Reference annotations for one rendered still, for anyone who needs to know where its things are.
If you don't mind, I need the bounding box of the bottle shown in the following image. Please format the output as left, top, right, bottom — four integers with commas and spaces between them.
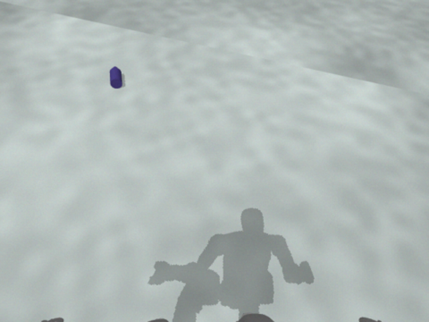
110, 66, 122, 89

